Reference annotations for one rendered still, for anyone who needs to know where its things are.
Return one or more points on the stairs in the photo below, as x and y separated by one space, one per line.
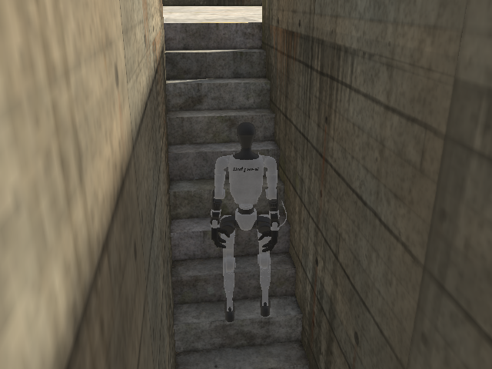
216 79

